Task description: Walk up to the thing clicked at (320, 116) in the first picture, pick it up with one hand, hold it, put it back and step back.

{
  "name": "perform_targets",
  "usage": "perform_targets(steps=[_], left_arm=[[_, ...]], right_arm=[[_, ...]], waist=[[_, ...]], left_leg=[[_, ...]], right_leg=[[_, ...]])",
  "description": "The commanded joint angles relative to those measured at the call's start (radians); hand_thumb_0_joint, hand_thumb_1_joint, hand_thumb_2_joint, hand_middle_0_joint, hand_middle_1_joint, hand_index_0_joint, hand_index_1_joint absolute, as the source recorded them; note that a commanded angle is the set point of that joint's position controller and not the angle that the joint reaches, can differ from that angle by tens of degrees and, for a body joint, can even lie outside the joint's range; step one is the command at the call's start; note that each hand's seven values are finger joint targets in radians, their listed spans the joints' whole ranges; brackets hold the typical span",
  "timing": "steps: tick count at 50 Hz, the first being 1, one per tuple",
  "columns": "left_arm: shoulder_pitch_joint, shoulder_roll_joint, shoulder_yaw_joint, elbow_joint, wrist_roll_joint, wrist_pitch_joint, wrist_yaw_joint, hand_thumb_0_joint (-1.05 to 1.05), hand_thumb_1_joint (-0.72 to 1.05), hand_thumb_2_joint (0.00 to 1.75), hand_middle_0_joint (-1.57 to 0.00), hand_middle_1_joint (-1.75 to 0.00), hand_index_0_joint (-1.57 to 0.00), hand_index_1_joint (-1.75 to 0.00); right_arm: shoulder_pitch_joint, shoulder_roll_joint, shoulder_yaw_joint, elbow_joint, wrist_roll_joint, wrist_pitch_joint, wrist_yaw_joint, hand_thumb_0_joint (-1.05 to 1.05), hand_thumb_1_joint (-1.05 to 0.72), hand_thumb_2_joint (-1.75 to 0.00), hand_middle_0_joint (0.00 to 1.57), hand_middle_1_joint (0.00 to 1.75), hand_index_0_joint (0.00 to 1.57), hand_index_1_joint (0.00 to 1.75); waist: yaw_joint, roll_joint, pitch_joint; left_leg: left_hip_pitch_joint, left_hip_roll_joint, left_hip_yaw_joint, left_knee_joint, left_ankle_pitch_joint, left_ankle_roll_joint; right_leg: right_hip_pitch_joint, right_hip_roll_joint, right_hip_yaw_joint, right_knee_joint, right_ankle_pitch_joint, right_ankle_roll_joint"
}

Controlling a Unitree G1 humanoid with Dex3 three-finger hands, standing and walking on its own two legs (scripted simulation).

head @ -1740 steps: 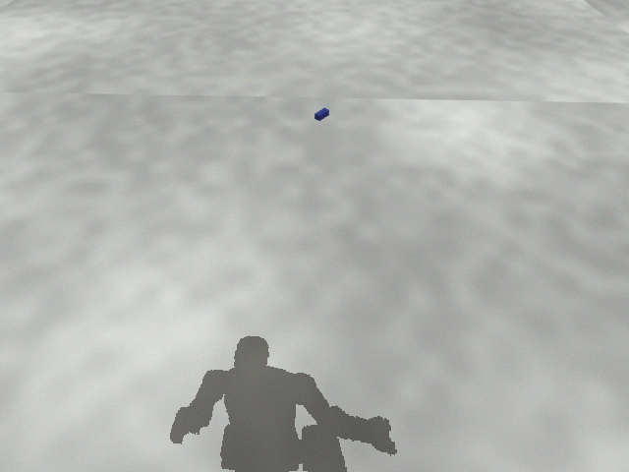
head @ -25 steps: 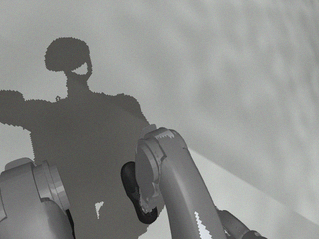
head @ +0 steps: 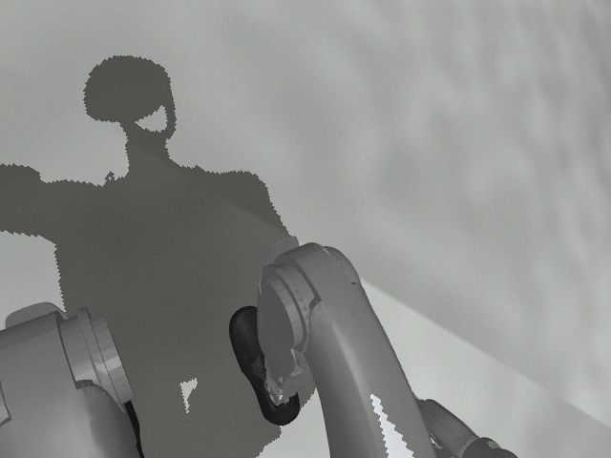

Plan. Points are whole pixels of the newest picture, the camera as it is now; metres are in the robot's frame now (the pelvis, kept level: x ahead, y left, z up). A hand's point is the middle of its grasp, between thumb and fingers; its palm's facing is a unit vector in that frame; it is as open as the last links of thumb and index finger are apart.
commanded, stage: open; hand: left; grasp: from above
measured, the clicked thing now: out of the picture +0.43 +0.35 -0.28
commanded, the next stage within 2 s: withdraw in 0.34 s
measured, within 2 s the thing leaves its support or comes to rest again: neither
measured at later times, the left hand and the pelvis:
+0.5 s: hand out of the picture +0.42 +0.34 -0.25, palm faces -0.42 -0.16 -0.90, open 12.2 cm; pelvis +0.00 +0.00 +0.00, yaw +0 degrees
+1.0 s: hand out of the picture +0.40 +0.35 -0.08, palm faces -0.43 -0.10 -0.90, open 12.5 cm; pelvis -0.01 -0.01 +0.05, yaw +7 degrees
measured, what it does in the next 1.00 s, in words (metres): rises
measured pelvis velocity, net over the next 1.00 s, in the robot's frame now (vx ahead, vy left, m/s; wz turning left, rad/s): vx -0.01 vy -0.01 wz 0.11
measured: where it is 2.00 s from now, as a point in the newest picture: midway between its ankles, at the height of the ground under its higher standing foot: (204, 423)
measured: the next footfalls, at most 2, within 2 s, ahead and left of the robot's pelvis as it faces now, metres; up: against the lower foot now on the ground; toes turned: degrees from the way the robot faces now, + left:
none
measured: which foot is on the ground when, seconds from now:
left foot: down 0.00-1.00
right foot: down 0.00-1.00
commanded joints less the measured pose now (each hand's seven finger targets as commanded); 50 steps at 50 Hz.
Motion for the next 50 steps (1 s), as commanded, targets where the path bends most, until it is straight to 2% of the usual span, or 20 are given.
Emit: perform_targets(steps=[1,4,6,11,17,21,26,27,29,30,31,33,35,36,38,39,40,42,47,50], left_arm=[[-0.224,0.237,0.006,-0.105,-0.018,-0.018,0.021,0.0,-0.13,0.66,-0.41,-0.64,-0.41,-0.64],[-0.204,0.261,0.026,-0.104,-0.016,-0.031,0.029,0.0,-0.15,0.68,-0.39,-0.67,-0.39,-0.67],[-0.196,0.233,-0.003,-0.077,-0.003,-0.035,0.027,0.0,-0.16,0.69,-0.38,-0.68,-0.38,-0.68],[-0.211,0.229,-0.018,-0.077,0.005,-0.04,0.038,0.0,-0.18,0.71,-0.34,-0.73,-0.35,-0.72],[-0.214,0.226,-0.005,-0.073,0.011,-0.032,0.062,0.0,-0.19,0.72,-0.33,-0.75,-0.33,-0.74],[-0.226,0.22,-0.03,-0.077,0.019,-0.017,0.062,0.0,-0.19,0.73,-0.33,-0.74,-0.33,-0.74],[-0.235,0.299,0.041,-0.195,0.02,-0.006,0.067,0.0,-0.18,0.73,-0.35,-0.7,-0.35,-0.69],[-0.222,0.269,0.031,-0.224,0.017,-0.002,0.062,0.0,-0.19,0.73,-0.35,-0.69,-0.35,-0.69],[-0.2,0.29,0.07,-0.258,0.021,0.011,0.058,0.0,-0.18,0.72,-0.35,-0.68,-0.36,-0.68],[-0.217,0.234,0.038,-0.301,0.008,0.02,0.042,0.0,-0.18,0.72,-0.35,-0.68,-0.35,-0.68],[-0.202,0.287,0.105,-0.369,-0.006,0.029,0.041,0.0,-0.19,0.73,-0.34,-0.69,-0.34,-0.69],[-0.173,0.195,0.068,-0.474,-0.047,0.05,0.006,0.0,-0.19,0.73,-0.34,-0.68,-0.34,-0.68],[-0.126,0.089,0.008,-0.506,-0.063,0.081,-0.044,0.0,-0.22,0.75,-0.33,-0.69,-0.32,-0.7],[-0.12,0.069,-0.011,-0.51,-0.072,0.097,-0.073,0.0,-0.23,0.77,-0.31,-0.71,-0.31,-0.71],[-0.063,0.073,0.004,-0.548,-0.092,0.132,-0.129,0.0,-0.25,0.79,-0.3,-0.73,-0.29,-0.73],[-0.072,0.043,-0.011,-0.556,-0.106,0.147,-0.156,0.0,-0.26,0.79,-0.29,-0.73,-0.29,-0.74],[-0.071,-0.055,-0.067,-0.56,-0.127,0.159,-0.191,0.0,-0.25,0.78,-0.31,-0.72,-0.3,-0.73],[-0.117,-0.15,-0.139,-0.612,-0.157,0.17,-0.252,0.0,-0.25,0.79,-0.31,-0.73,-0.3,-0.74],[-0.142,-0.154,-0.162,-0.591,-0.202,0.153,-0.378,0.0,-0.25,0.8,-0.32,-0.75,-0.31,-0.76],[-0.164,-0.108,-0.147,-0.564,-0.179,0.12,-0.408,0.0,-0.27,0.82,-0.3,-0.77,-0.29,-0.78]], right_arm=[[0.195,-0.322,-0.084,0.011,0.004,0.01,-0.009,0.0,-0.89,-0.9,0.2,0.3,0.2,0.3],[0.196,-0.326,-0.082,0.005,0.007,0.019,-0.018,0.0,-0.89,-0.9,0.2,0.3,0.2,0.3],[0.194,-0.327,-0.086,0.003,0.0,0.02,-0.02,0.0,-0.89,-0.9,0.2,0.3,0.2,0.3],[0.17,-0.34,-0.094,-0.009,0.006,0.02,-0.034,0.0,-0.88,-0.9,0.2,0.3,0.2,0.3],[0.17,-0.333,-0.086,0.0,0.003,0.01,-0.03,0.0,-0.88,-0.9,0.2,0.3,0.2,0.3],[0.166,-0.339,-0.089,-0.008,0.004,0.004,-0.028,0.0,-0.88,-0.9,0.2,0.3,0.2,0.3],[0.184,-0.337,-0.101,-0.004,0.003,0.004,-0.024,0.0,-0.89,-0.9,0.2,0.3,0.2,0.3],[0.178,-0.338,-0.112,-0.007,0.002,0.007,-0.022,0.0,-0.9,-0.9,0.2,0.3,0.2,0.3],[0.2,-0.322,-0.125,0.011,0.006,0.011,-0.014,0.0,-0.89,-0.9,0.2,0.3,0.2,0.3],[0.188,-0.319,-0.141,-0.001,0.009,0.006,-0.007,0.0,-0.89,-0.9,0.2,0.3,0.2,0.3],[0.211,-0.322,-0.161,0.021,0.012,0.013,-0.007,0.0,-0.89,-0.9,0.2,0.3,0.2,0.3],[0.196,-0.295,-0.187,-0.002,0.032,0.021,0.0,0.0,-0.89,-0.9,0.2,0.3,0.2,0.3],[0.199,-0.277,-0.219,0.006,0.051,0.035,0.008,0.0,-0.89,-0.9,0.2,0.3,0.2,0.3],[0.21,-0.269,-0.23,0.027,0.065,0.044,0.012,0.0,-0.89,-0.9,0.2,0.3,0.2,0.3],[0.221,-0.277,-0.27,0.014,0.102,0.07,0.008,0.0,-0.89,-0.9,0.2,0.3,0.2,0.3],[0.237,-0.273,-0.281,0.02,0.113,0.086,0.007,0.0,-0.89,-0.9,0.2,0.3,0.2,0.3],[0.239,-0.259,-0.288,0.006,0.124,0.099,0.009,0.0,-0.9,-0.9,0.2,0.3,0.2,0.3],[0.27,-0.238,-0.297,0.013,0.145,0.127,0.001,0.0,-0.9,-0.9,0.2,0.3,0.2,0.3],[0.271,-0.22,-0.317,-0.016,0.176,0.176,-0.057,0.0,-0.9,-0.9,0.2,0.3,0.2,0.3],[0.261,-0.203,-0.298,-0.034,0.177,0.196,-0.097,0.0,-0.89,-0.9,0.2,0.3,0.2,0.3]], waist=[[-0.043,0.528,-0.64],[-0.029,0.521,-0.651],[-0.045,0.501,-0.631],[-0.041,0.504,-0.595],[-0.038,0.533,-0.601],[-0.049,0.542,-0.585],[-0.008,0.635,-0.697],[0.002,0.665,-0.724],[0.009,0.675,-0.754],[0.01,0.691,-0.769],[0.041,0.732,-0.844],[0.083,0.784,-0.916],[0.094,0.781,-0.913],[0.096,0.747,-0.886],[0.147,0.712,-0.917],[0.145,0.676,-0.91],[0.126,0.607,-0.881],[0.094,0.494,-0.844],[0.096,0.263,-0.736],[0.106,0.226,-0.706]], left_leg=[[0.461,0.032,0.08,-0.252,0.256,0.005],[0.448,0.031,0.086,-0.256,0.241,0.009],[0.434,0.033,0.091,-0.248,0.215,0.011],[0.427,0.035,0.072,-0.28,0.146,0.005],[0.478,0.039,0.05,-0.3,0.19,-0.009],[0.467,0.038,0.064,-0.289,0.176,-0.006],[0.55,0.037,0.064,-0.297,0.246,-0.016],[0.563,0.037,0.073,-0.3,0.271,-0.019],[0.569,0.035,0.08,-0.289,0.31,-0.02],[0.588,0.034,0.088,-0.286,0.324,-0.022],[0.623,0.032,0.097,-0.297,0.348,-0.023],[0.668,0.027,0.104,-0.329,0.362,-0.029],[0.656,0.02,0.119,-0.346,0.368,-0.027],[0.611,0.018,0.125,-0.353,0.327,-0.019],[0.598,0.011,0.136,-0.391,0.317,-0.013],[0.574,0.011,0.139,-0.403,0.29,-0.007],[0.558,0.009,0.134,-0.422,0.257,0.0],[0.506,0.003,0.133,-0.448,0.19,0.016],[0.378,-0.02,0.163,-0.457,0.099,0.039],[0.362,-0.032,0.185,-0.454,0.092,0.036]], right_leg=[[0.384,0.039,-0.07,-0.194,0.279,-0.049],[0.401,0.041,-0.066,-0.208,0.265,-0.05],[0.4,0.046,-0.058,-0.211,0.25,-0.049],[0.338,0.042,-0.068,-0.203,0.179,-0.056],[0.315,0.038,-0.087,-0.179,0.213,-0.055],[0.316,0.037,-0.076,-0.185,0.216,-0.053],[0.343,0.031,-0.075,-0.169,0.26,-0.06],[0.355,0.037,-0.068,-0.174,0.277,-0.063],[0.366,0.032,-0.066,-0.164,0.318,-0.061],[0.346,0.031,-0.062,-0.161,0.324,-0.061],[0.373,0.033,-0.057,-0.173,0.338,-0.063],[0.349,0.026,-0.047,-0.18,0.329,-0.072],[0.313,0.025,-0.037,-0.194,0.328,-0.075],[0.299,0.026,-0.029,-0.21,0.3,-0.075],[0.294,0.023,-0.005,-0.237,0.276,-0.078],[0.287,0.021,0.003,-0.249,0.257,-0.078],[0.287,0.019,0.006,-0.273,0.235,-0.077],[0.317,0.023,0.016,-0.319,0.198,-0.076],[0.387,0.017,0.079,-0.415,0.072,-0.074],[0.416,0.009,0.101,-0.437,0.027,-0.08]])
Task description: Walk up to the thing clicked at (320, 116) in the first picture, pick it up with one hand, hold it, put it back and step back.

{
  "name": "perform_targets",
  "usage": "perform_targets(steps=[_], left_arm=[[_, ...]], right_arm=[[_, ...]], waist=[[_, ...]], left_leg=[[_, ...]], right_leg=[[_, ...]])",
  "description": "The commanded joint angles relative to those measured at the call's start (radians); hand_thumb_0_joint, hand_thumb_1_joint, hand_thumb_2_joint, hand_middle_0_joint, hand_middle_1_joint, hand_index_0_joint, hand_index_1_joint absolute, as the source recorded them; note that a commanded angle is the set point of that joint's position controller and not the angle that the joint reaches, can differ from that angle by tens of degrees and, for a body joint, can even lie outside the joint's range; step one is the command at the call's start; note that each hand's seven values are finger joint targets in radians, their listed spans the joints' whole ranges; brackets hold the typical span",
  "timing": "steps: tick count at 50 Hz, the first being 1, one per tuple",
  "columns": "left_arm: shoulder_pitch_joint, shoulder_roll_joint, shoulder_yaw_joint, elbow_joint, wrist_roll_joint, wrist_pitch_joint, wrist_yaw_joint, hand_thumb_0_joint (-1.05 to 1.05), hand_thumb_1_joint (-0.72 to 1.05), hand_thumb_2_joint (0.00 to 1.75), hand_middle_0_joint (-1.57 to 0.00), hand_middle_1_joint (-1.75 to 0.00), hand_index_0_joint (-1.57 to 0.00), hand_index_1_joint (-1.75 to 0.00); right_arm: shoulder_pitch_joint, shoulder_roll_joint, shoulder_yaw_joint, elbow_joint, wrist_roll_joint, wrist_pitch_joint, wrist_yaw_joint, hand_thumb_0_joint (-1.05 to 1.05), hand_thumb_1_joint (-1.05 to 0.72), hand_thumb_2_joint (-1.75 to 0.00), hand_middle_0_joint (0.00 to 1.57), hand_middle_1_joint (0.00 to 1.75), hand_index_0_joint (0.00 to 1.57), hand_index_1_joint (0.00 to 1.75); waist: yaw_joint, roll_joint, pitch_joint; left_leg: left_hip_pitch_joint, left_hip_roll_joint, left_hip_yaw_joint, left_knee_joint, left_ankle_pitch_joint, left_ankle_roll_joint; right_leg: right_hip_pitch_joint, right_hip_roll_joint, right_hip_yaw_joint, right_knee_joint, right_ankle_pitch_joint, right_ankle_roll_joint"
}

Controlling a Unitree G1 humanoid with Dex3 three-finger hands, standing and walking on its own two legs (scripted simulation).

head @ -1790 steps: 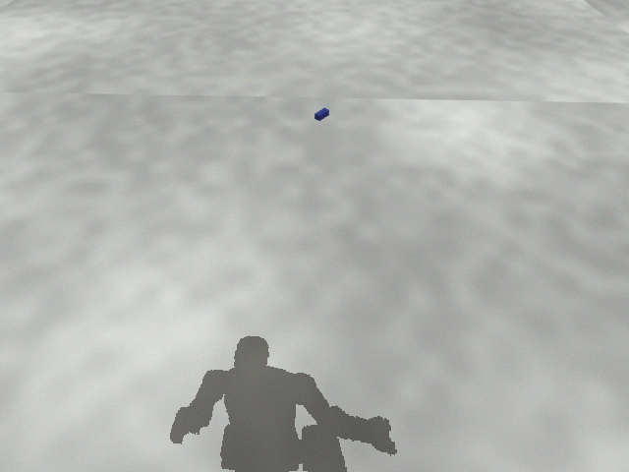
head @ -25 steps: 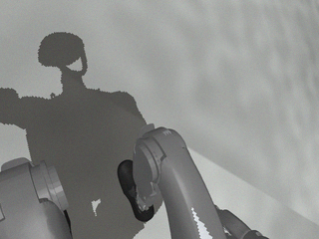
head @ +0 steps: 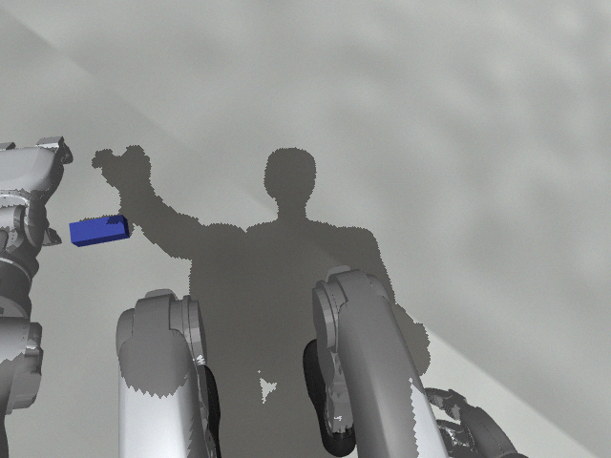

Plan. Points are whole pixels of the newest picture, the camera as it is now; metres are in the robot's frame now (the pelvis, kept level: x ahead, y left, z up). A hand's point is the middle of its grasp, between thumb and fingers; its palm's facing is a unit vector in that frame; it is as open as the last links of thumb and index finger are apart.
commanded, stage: withdraw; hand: left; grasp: from above
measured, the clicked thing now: (100, 230) +0.47 +0.30 -0.34
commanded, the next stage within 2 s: home in 0.28 s
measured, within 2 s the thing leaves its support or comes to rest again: neither
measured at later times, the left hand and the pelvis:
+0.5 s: hand (71, 208) +0.48 +0.31 -0.21, palm faces -0.39 -0.06 -0.92, open 12.5 cm; pelvis +0.00 +0.00 -0.03, yaw -1 degrees
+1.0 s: hand (17, 266) +0.35 +0.27 -0.01, palm faces -0.24 -0.71 -0.66, open 7.7 cm; pelvis +0.01 +0.00 +0.11, yaw +4 degrees
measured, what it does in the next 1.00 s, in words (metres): rises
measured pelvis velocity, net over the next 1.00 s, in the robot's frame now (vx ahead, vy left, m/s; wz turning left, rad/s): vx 0.01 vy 0.00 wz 0.07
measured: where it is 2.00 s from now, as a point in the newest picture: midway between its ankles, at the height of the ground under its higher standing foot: (270, 433)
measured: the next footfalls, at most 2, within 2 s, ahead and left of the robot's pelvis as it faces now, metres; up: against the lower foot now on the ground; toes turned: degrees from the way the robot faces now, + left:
none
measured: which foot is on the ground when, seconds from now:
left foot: down 0.00-1.00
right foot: down 0.00-1.00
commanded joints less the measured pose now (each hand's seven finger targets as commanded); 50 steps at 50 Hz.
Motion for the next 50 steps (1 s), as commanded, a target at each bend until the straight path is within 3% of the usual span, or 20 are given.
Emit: perform_targets(steps=[1,7,11,13,15,18,19,20,23,25,30,32,35,38,39,41,43,44,47,50], left_arm=[[-0.31,0.216,0.044,-0.073,0.011,-0.047,-0.027,0.0,-0.28,0.83,-0.29,-0.78,-0.28,-0.79],[-0.391,0.326,0.104,-0.034,0.103,-0.137,0.028,0.0,-0.28,0.83,-0.28,-0.78,-0.28,-0.79],[-0.426,0.331,0.104,0.051,0.158,-0.173,0.093,0.0,-0.3,0.84,-0.25,-0.81,-0.25,-0.81],[-0.449,0.323,0.094,0.121,0.169,-0.185,0.126,0.0,-0.31,0.84,-0.25,-0.81,-0.25,-0.81],[-0.478,0.354,0.106,0.124,0.179,-0.195,0.153,0.0,-0.31,0.83,-0.25,-0.81,-0.25,-0.81],[-0.517,0.404,0.138,0.079,0.198,-0.2,0.191,0.0,-0.27,0.8,-0.28,-0.79,-0.29,-0.78],[-0.489,0.388,0.136,0.087,0.2,-0.195,0.203,0.0,-0.27,0.8,-0.28,-0.78,-0.29,-0.78],[-0.501,0.395,0.148,0.043,0.2,-0.192,0.214,0.0,-0.19,0.88,-0.26,-0.7,-0.23,-0.73],[-0.47,0.433,0.205,-0.065,0.176,-0.163,0.243,0.0,-0.11,0.97,-0.26,-0.68,-0.23,-0.7],[-0.442,0.423,0.222,-0.096,0.137,-0.131,0.245,0.0,0.01,0.97,-0.25,-0.64,-0.23,-0.66],[-0.306,0.373,0.253,-0.197,-0.008,-0.04,0.182,0.0,0.28,0.91,-0.22,-0.5,-0.21,-0.51],[-0.204,0.268,0.21,-0.192,-0.091,0.0,0.12,0.0,0.42,0.88,-0.21,-0.44,-0.2,-0.45],[-0.052,0.189,0.198,-0.346,-0.227,0.064,0.018,0.0,0.54,0.89,-0.21,-0.4,-0.2,-0.41],[0.112,0.083,0.157,-0.473,-0.361,0.117,-0.092,0.0,0.77,0.98,-0.22,-0.4,-0.22,-0.41],[0.158,0.071,0.16,-0.509,-0.409,0.129,-0.123,0.0,0.82,0.97,-0.22,-0.38,-0.22,-0.39],[0.165,0.078,0.184,-0.675,-0.488,0.133,-0.169,0.0,0.9,0.91,-0.2,-0.31,-0.2,-0.31],[0.228,-0.019,0.131,-0.761,-0.553,0.128,-0.209,0.0,0.9,0.9,-0.2,-0.3,-0.2,-0.3],[0.245,-0.043,0.124,-0.808,-0.582,0.122,-0.22,0.0,0.9,0.9,-0.2,-0.3,-0.2,-0.3],[0.275,-0.014,0.185,-0.953,-0.652,0.108,-0.219,0.0,0.9,0.9,-0.2,-0.3,-0.2,-0.3],[0.41,-0.08,0.173,-0.984,-0.707,0.122,-0.201,0.0,0.9,0.9,-0.2,-0.3,-0.2,-0.3]], right_arm=[[0.205,-0.232,-0.077,-0.038,0.01,0.029,-0.061,0.0,-0.89,-0.9,0.2,0.3,0.2,0.3],[0.174,-0.206,-0.039,-0.028,-0.007,0.045,-0.107,0.0,-0.89,-0.9,0.2,0.3,0.2,0.3],[0.184,-0.215,-0.024,-0.018,-0.023,0.051,-0.118,0.0,-0.89,-0.89,0.2,0.3,0.2,0.3],[0.193,-0.223,-0.019,-0.012,-0.037,0.048,-0.121,0.0,-0.89,-0.89,0.2,0.3,0.2,0.3],[0.202,-0.238,-0.015,-0.004,-0.046,0.04,-0.124,0.0,-0.89,-0.89,0.2,0.3,0.2,0.3],[0.222,-0.258,-0.015,0.004,-0.061,0.028,-0.125,0.0,-0.89,-0.89,0.2,0.3,0.2,0.3],[0.229,-0.255,-0.017,0.011,-0.064,0.024,-0.123,0.0,-0.89,-0.89,0.2,0.3,0.2,0.3],[0.236,-0.261,-0.022,0.017,-0.067,0.018,-0.121,0.0,-0.88,-0.89,0.2,0.3,0.2,0.3],[0.248,-0.273,-0.046,0.012,-0.067,0.006,-0.11,0.0,-0.88,-0.89,0.2,0.3,0.2,0.3],[0.254,-0.276,-0.06,0.008,-0.069,0.0,-0.099,0.0,-0.89,-0.9,0.2,0.3,0.2,0.3],[0.291,-0.245,-0.107,0.005,-0.031,0.005,-0.074,0.0,-0.89,-0.9,0.2,0.3,0.2,0.3],[0.302,-0.219,-0.115,0.012,-0.015,0.011,-0.066,0.0,-0.89,-0.9,0.2,0.3,0.2,0.3],[0.303,-0.215,-0.146,-0.008,0.029,0.031,-0.068,0.0,-0.89,-0.9,0.2,0.3,0.2,0.3],[0.268,-0.197,-0.157,-0.046,0.065,0.049,-0.083,0.0,-0.9,-0.9,0.2,0.3,0.2,0.3],[0.254,-0.193,-0.154,-0.053,0.074,0.053,-0.091,0.0,-0.9,-0.9,0.2,0.3,0.2,0.3],[0.223,-0.181,-0.156,-0.081,0.084,0.056,-0.116,0.0,-0.9,-0.9,0.2,0.3,0.2,0.3],[0.195,-0.152,-0.156,-0.101,0.095,0.048,-0.132,0.0,-0.9,-0.9,0.2,0.3,0.2,0.3],[0.184,-0.152,-0.16,-0.105,0.097,0.042,-0.143,0.0,-0.9,-0.9,0.2,0.3,0.2,0.3],[0.145,-0.145,-0.169,-0.136,0.107,0.03,-0.171,0.0,-0.9,-0.9,0.2,0.3,0.2,0.3],[0.09,-0.127,-0.161,-0.166,0.118,0.021,-0.198,0.0,-0.9,-0.9,0.2,0.3,0.2,0.3]], waist=[[-0.074,0.017,-0.449],[-0.046,0.15,-0.514],[-0.075,0.218,-0.523],[-0.101,0.21,-0.501],[-0.1,0.245,-0.507],[-0.094,0.326,-0.577],[-0.097,0.354,-0.587],[-0.098,0.392,-0.628],[-0.073,0.469,-0.738],[-0.066,0.478,-0.769],[0.018,0.437,-0.875],[0.025,0.379,-0.86],[0.063,0.288,-0.847],[0.052,0.132,-0.763],[0.052,0.073,-0.697],[0.064,0.037,-0.713],[0.057,0.02,-0.696],[0.057,0.023,-0.67],[0.102,0.127,-0.693],[0.112,0.132,-0.609]], left_leg=[[0.253,-0.033,0.054,-0.232,0.023,0.027],[0.306,-0.033,0.071,-0.215,0.043,0.019],[0.347,-0.03,0.062,-0.202,0.06,0.011],[0.339,-0.026,0.05,-0.194,0.041,0.011],[0.369,-0.025,0.044,-0.199,0.038,0.007],[0.447,-0.02,0.037,-0.192,0.075,-0.002],[0.481,-0.017,0.036,-0.191,0.102,-0.006],[0.521,-0.015,0.033,-0.188,0.139,-0.01],[0.614,-0.013,0.028,-0.194,0.221,-0.018],[0.631,-0.012,0.03,-0.188,0.266,-0.02],[0.615,-0.015,0.071,-0.247,0.279,-0.001],[0.576,-0.019,0.084,-0.281,0.255,0.009],[0.587,-0.024,0.084,-0.362,0.242,0.016],[0.538,-0.023,0.075,-0.423,0.209,0.032],[0.507,-0.021,0.073,-0.435,0.19,0.039],[0.521,-0.019,0.071,-0.458,0.18,0.044],[0.561,-0.017,0.07,-0.493,0.181,0.042],[0.592,-0.017,0.062,-0.517,0.167,0.038],[0.732,-0.009,0.048,-0.612,0.119,0.021],[0.785,-0.005,0.034,-0.718,0.011,0.019]], right_leg=[[0.35,0.037,-0.007,-0.306,0.01,-0.06],[0.309,0.031,0.007,-0.248,0.029,-0.065],[0.256,0.033,-0.012,-0.208,0.048,-0.069],[0.236,0.034,-0.022,-0.201,0.028,-0.068],[0.212,0.028,-0.046,-0.185,0.036,-0.067],[0.196,0.023,-0.075,-0.146,0.087,-0.065],[0.197,0.022,-0.079,-0.131,0.118,-0.065],[0.196,0.019,-0.087,-0.114,0.156,-0.061],[0.188,0.008,-0.096,-0.087,0.219,-0.063],[0.189,0.002,-0.091,-0.087,0.255,-0.067],[0.325,0.007,-0.053,-0.18,0.278,-0.064],[0.399,0.018,-0.039,-0.232,0.265,-0.058],[0.461,0.017,-0.017,-0.303,0.256,-0.057],[0.551,0.022,0.0,-0.378,0.256,-0.047],[0.558,0.023,0.007,-0.407,0.244,-0.045],[0.622,0.018,0.022,-0.458,0.239,-0.044],[0.657,0.013,0.034,-0.492,0.24,-0.042],[0.642,0.009,0.036,-0.513,0.22,-0.048],[0.639,0.0,0.049,-0.552,0.16,-0.057],[0.654,-0.003,0.052,-0.619,0.08,-0.054]])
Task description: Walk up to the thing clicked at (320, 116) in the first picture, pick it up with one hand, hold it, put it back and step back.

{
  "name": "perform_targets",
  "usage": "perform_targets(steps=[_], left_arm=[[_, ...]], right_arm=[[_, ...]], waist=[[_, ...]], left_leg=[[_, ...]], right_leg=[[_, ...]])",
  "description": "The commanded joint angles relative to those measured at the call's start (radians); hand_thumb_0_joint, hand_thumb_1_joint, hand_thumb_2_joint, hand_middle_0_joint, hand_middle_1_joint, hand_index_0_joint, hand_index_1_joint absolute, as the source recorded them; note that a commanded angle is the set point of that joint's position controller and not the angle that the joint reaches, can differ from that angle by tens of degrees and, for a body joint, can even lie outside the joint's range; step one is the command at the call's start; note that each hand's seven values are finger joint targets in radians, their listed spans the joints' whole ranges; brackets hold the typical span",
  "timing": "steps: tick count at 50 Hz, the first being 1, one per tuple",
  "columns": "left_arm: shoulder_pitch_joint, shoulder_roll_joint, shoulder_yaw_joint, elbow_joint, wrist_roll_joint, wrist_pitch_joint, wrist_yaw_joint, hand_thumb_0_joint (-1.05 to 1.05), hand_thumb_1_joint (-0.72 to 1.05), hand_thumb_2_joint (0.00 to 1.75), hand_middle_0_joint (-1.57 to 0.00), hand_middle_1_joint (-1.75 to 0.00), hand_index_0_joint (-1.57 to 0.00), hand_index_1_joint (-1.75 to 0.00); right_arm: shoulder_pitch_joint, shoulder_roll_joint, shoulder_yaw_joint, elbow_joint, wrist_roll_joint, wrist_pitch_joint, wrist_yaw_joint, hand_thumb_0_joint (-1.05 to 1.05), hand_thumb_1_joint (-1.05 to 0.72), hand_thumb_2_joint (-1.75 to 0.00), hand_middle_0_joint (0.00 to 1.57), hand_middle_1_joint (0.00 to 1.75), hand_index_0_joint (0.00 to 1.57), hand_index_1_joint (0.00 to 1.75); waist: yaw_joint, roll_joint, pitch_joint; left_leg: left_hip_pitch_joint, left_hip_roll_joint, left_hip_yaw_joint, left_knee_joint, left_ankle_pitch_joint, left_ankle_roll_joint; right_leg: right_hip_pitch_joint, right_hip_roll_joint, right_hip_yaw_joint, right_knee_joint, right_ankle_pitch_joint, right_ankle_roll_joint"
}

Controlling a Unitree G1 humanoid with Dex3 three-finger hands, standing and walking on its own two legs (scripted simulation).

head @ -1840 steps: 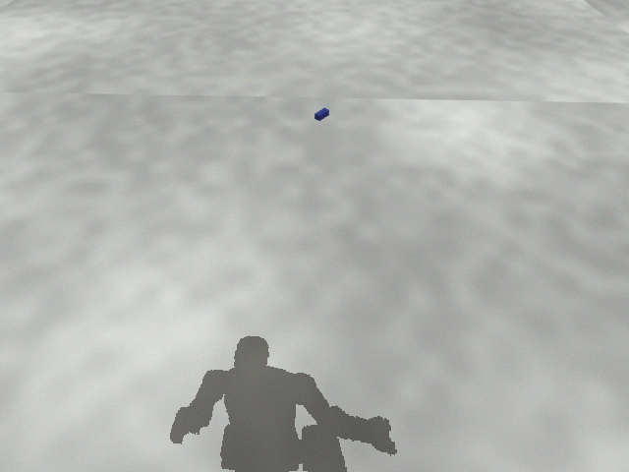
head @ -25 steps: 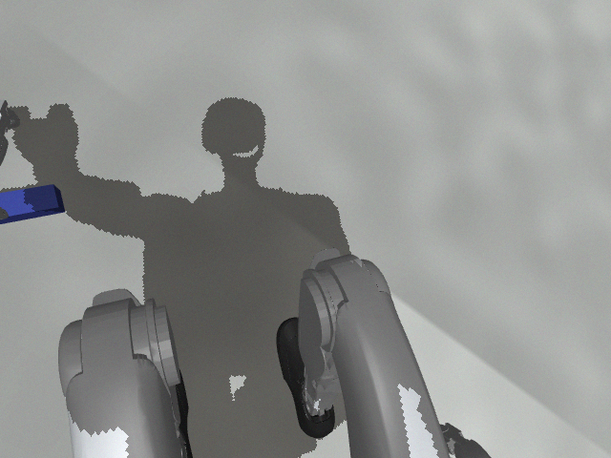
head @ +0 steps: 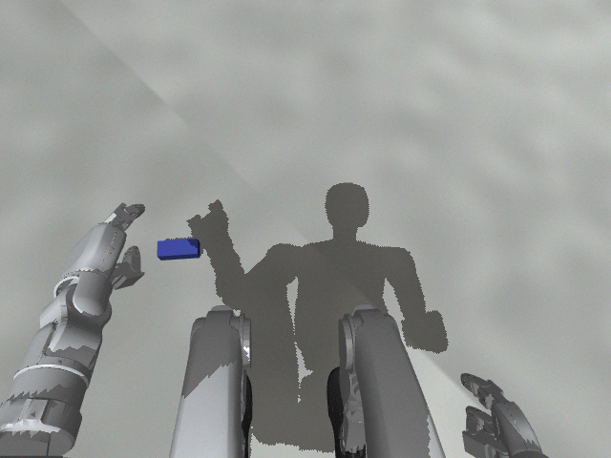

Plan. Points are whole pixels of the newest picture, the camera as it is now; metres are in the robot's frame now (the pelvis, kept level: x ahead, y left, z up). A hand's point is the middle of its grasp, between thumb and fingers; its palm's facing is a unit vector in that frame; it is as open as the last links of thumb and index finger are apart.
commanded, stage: home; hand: left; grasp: from above
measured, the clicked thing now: (179, 249) +0.49 +0.27 -0.45
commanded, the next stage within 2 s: none
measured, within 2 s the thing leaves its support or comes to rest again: neither
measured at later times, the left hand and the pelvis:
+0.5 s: hand (68, 327) +0.26 +0.21 +0.10, palm faces +0.11 -0.96 -0.25, open 7.4 cm; pelvis +0.04 +0.00 +0.18, yaw +4 degrees
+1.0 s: hand out of the picture +0.22 +0.20 +0.21, palm faces +0.14 -0.97 -0.20, open 7.4 cm; pelvis +0.08 +0.00 +0.25, yaw +6 degrees
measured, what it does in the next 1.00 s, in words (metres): rises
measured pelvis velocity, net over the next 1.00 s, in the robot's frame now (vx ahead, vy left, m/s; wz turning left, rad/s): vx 0.08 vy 0.00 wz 0.10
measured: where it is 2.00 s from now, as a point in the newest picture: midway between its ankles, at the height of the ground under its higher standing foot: (291, 442)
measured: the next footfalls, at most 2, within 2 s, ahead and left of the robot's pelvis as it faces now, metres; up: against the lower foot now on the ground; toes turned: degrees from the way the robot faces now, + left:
none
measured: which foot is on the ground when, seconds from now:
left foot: down 0.00-1.00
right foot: down 0.00-1.00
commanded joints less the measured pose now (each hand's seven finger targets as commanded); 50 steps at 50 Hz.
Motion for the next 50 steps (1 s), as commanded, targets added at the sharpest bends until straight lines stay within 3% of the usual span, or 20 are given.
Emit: perform_targets(steps=[1,2,6,9,13,14,17,20,25,27,29,36,41,46,50], left_arm=[[-0.093,0.143,0.087,-0.285,-0.09,-0.015,0.043,0.0,0.9,0.9,-0.2,-0.3,-0.2,-0.3],[-0.097,0.153,0.102,-0.356,-0.11,-0.006,0.049,0.0,0.9,0.9,-0.2,-0.3,-0.2,-0.3],[0.05,0.06,0.057,-0.405,-0.219,0.076,0.05,0.0,0.9,0.9,-0.2,-0.3,-0.2,-0.3],[0.107,0.043,0.063,-0.491,-0.318,0.123,0.056,0.0,0.9,0.9,-0.2,-0.3,-0.2,-0.3],[0.207,0.004,0.055,-0.528,-0.381,0.179,0.062,0.0,0.9,0.9,-0.2,-0.3,-0.2,-0.3],[0.231,0.003,0.07,-0.52,-0.396,0.192,0.066,0.0,0.9,0.9,-0.2,-0.3,-0.2,-0.3],[0.33,-0.038,0.078,-0.55,-0.441,0.228,0.073,0.0,0.9,0.9,-0.2,-0.3,-0.2,-0.3],[0.4,-0.069,0.085,-0.583,-0.48,0.256,0.072,0.0,0.9,0.9,-0.2,-0.3,-0.2,-0.3],[0.569,-0.116,0.072,-0.655,-0.511,0.291,0.06,0.0,0.9,0.9,-0.2,-0.3,-0.2,-0.3],[0.626,-0.118,0.077,-0.693,-0.516,0.305,0.058,0.0,0.9,0.9,-0.2,-0.3,-0.2,-0.3],[0.671,-0.139,0.06,-0.738,-0.519,0.312,0.055,0.0,0.9,0.9,-0.2,-0.3,-0.2,-0.3],[0.819,-0.164,0.037,-0.843,-0.511,0.335,0.046,0.0,0.9,0.9,-0.2,-0.3,-0.2,-0.3],[0.852,-0.164,0.033,-0.875,-0.507,0.342,0.026,0.0,0.9,0.9,-0.2,-0.3,-0.2,-0.3],[0.812,-0.156,0.03,-0.85,-0.496,0.346,0.006,0.0,0.9,0.9,-0.2,-0.3,-0.2,-0.3],[0.79,-0.149,0.036,-0.865,-0.497,0.34,-0.003,0.0,0.9,0.9,-0.2,-0.3,-0.2,-0.3]], right_arm=[[0.059,-0.144,-0.059,-0.111,0.018,-0.037,-0.047,0.0,-0.9,-0.9,0.2,0.3,0.2,0.3],[0.055,-0.148,-0.06,-0.12,0.022,-0.04,-0.056,0.0,-0.9,-0.9,0.2,0.3,0.2,0.3],[0.008,-0.14,-0.055,-0.151,0.035,-0.052,-0.091,0.0,-0.9,-0.9,0.2,0.3,0.2,0.3],[-0.004,-0.124,-0.045,-0.171,0.041,-0.066,-0.115,0.0,-0.9,-0.9,0.2,0.3,0.2,0.3],[-0.004,-0.1,-0.029,-0.177,0.047,-0.089,-0.146,0.0,-0.9,-0.9,0.2,0.3,0.2,0.3],[0.002,-0.097,-0.022,-0.177,0.049,-0.093,-0.152,0.0,-0.9,-0.9,0.2,0.3,0.2,0.3],[0.027,-0.077,-0.007,-0.183,0.05,-0.104,-0.174,0.0,-0.9,-0.9,0.2,0.3,0.2,0.3],[0.042,-0.065,0.005,-0.188,0.052,-0.12,-0.201,0.0,-0.9,-0.9,0.2,0.3,0.2,0.3],[0.083,-0.049,0.013,-0.202,0.044,-0.141,-0.233,0.0,-0.9,-0.9,0.2,0.3,0.2,0.3],[0.097,-0.045,0.011,-0.217,0.041,-0.147,-0.244,0.0,-0.9,-0.9,0.2,0.3,0.2,0.3],[0.108,-0.038,0.011,-0.225,0.037,-0.156,-0.252,0.0,-0.9,-0.9,0.2,0.3,0.2,0.3],[0.126,-0.026,0.008,-0.253,0.025,-0.187,-0.274,0.0,-0.9,-0.9,0.2,0.3,0.2,0.3],[0.117,-0.034,0.0,-0.262,0.018,-0.211,-0.281,0.0,-0.9,-0.9,0.2,0.3,0.2,0.3],[0.103,-0.047,-0.002,-0.259,0.011,-0.232,-0.281,0.0,-0.9,-0.9,0.2,0.3,0.2,0.3],[0.097,-0.048,-0.002,-0.256,0.008,-0.245,-0.275,0.0,-0.9,-0.9,0.2,0.3,0.2,0.3]], waist=[[-0.003,0.153,-0.482],[0.009,0.189,-0.511],[-0.006,0.142,-0.463],[-0.007,0.112,-0.446],[-0.019,0.103,-0.37],[-0.013,0.096,-0.354],[-0.008,0.071,-0.353],[-0.004,0.067,-0.307],[0.0,0.068,-0.253],[0.014,0.071,-0.223],[0.003,0.057,-0.208],[0.018,0.033,-0.105],[0.021,0.001,-0.062],[0.014,-0.004,0.002],[0.023,0.024,-0.013]], left_leg=[[0.503,0.005,-0.017,-0.395,-0.026,0.023],[0.552,0.006,-0.029,-0.433,-0.036,0.02],[0.665,0.007,-0.051,-0.547,-0.072,0.017],[0.729,0.002,-0.042,-0.603,-0.068,0.022],[0.812,-0.002,-0.03,-0.687,-0.023,0.02],[0.836,-0.001,-0.038,-0.711,-0.015,0.018],[0.926,-0.003,-0.029,-0.767,0.11,0.016],[0.991,-0.004,-0.016,-0.831,0.172,0.015],[1.127,-0.006,-0.01,-0.941,0.317,0.007],[1.168,-0.012,0.009,-0.979,0.329,0.009],[1.21,-0.013,0.013,-1.013,0.366,0.009],[1.299,-0.013,0.013,-1.107,0.413,0.01],[1.321,-0.014,0.015,-1.137,0.409,0.016],[1.328,-0.012,0.019,-1.156,0.368,0.014],[1.333,-0.015,0.02,-1.162,0.349,0.012]], right_leg=[[0.367,0.011,0.01,-0.32,0.067,-0.043],[0.391,0.008,0.012,-0.333,0.065,-0.043],[0.463,0.009,0.011,-0.438,0.038,-0.036],[0.557,0.008,0.023,-0.527,0.029,-0.032],[0.66,0.005,0.035,-0.637,0.053,-0.032],[0.683,0.003,0.037,-0.652,0.06,-0.032],[0.803,0.004,0.034,-0.73,0.151,-0.033],[0.892,0.003,0.036,-0.806,0.198,-0.032],[1.044,0.004,0.021,-0.914,0.312,-0.029],[1.095,0.004,0.025,-0.971,0.326,-0.027],[1.16,0.007,0.021,-1.018,0.363,-0.024],[1.244,0.01,0.012,-1.113,0.402,-0.019],[1.271,0.007,0.008,-1.15,0.392,-0.014],[1.247,0.003,0.003,-1.159,0.349,-0.012],[1.257,0.0,0.005,-1.159,0.332,-0.012]])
